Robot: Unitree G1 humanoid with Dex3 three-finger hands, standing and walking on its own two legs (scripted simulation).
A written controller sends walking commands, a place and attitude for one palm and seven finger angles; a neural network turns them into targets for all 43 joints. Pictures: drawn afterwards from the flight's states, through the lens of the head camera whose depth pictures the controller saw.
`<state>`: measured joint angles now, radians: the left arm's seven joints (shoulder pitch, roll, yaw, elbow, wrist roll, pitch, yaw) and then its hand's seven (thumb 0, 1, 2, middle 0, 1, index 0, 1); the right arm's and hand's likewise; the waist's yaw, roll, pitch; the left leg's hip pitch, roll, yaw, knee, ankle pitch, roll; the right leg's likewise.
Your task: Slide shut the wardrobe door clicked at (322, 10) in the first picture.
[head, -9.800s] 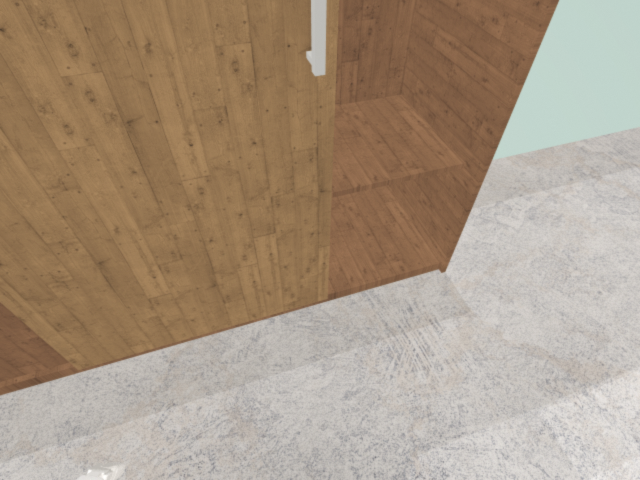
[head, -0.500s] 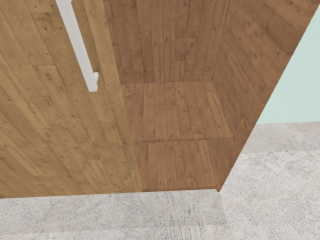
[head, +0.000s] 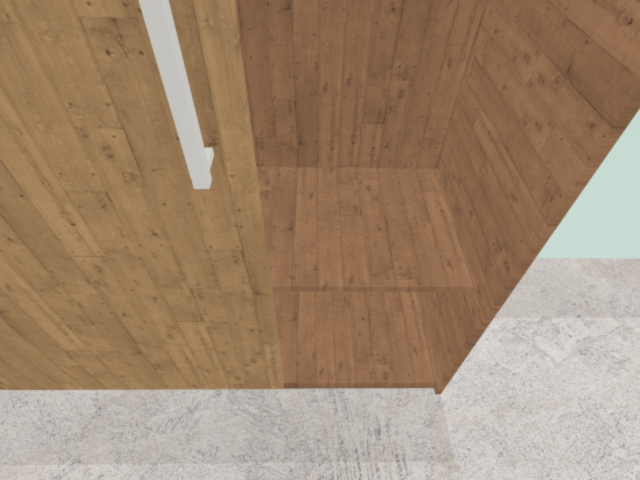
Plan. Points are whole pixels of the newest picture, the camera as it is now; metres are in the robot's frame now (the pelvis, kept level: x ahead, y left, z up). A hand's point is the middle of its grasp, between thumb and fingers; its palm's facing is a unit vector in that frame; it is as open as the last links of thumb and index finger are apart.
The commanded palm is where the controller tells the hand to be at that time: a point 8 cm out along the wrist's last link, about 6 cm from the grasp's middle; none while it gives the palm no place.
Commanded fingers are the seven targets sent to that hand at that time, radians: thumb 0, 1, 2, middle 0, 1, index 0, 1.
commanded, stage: come to a stop and stand still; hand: left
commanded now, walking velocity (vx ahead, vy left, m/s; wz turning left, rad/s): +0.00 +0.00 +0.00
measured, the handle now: (186, 94) +0.45 +0.19 +0.26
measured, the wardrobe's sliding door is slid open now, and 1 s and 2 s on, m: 0.48 0.48 0.48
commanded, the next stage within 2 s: look again from close up in 0.42 s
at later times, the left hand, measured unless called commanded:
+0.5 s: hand out of the picture -0.01 +0.20 -0.17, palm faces +0.03 -0.98 -0.21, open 7.3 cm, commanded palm none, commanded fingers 0.00 0.90 0.90 -0.20 -0.30 -0.20 -0.30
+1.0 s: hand out of the picture -0.03 +0.23 -0.18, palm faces -0.02 -0.97 -0.22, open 7.3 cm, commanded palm none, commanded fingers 0.00 0.90 0.90 -0.20 -0.30 -0.20 -0.30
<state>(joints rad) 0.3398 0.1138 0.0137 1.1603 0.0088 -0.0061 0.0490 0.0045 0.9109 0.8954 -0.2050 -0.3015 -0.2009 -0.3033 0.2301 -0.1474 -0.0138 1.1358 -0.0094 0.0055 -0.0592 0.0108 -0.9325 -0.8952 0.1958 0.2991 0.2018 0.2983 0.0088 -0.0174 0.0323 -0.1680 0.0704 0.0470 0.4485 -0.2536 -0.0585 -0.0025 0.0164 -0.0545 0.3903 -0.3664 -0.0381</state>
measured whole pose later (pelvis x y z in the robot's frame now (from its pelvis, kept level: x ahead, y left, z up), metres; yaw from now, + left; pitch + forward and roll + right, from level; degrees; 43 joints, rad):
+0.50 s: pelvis +0.00 +0.03 +0.00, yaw +0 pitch -1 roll +1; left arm 0.29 0.16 0.01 1.14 0.01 -0.01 0.04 0.00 0.91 0.90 -0.20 -0.30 -0.20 -0.30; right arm 0.27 -0.14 0.00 1.15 -0.01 -0.01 -0.04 0.01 -0.92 -0.90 0.20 0.30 0.20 0.30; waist -0.01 -0.02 0.03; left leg -0.15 0.02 0.07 0.40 -0.23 -0.02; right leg 0.00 -0.03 -0.04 0.37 -0.34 0.00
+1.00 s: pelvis -0.04 +0.05 +0.00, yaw -1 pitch +0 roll +0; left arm 0.30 0.19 -0.01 1.06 0.02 0.00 0.04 0.01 0.91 0.90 -0.20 -0.30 -0.20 -0.30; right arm 0.26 -0.17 0.00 1.06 -0.01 0.00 -0.01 0.01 -0.93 -0.89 0.20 0.30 0.20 0.30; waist 0.00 -0.01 0.02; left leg -0.28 0.02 0.09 0.53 -0.25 0.02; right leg -0.15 -0.05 -0.01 0.52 -0.37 0.03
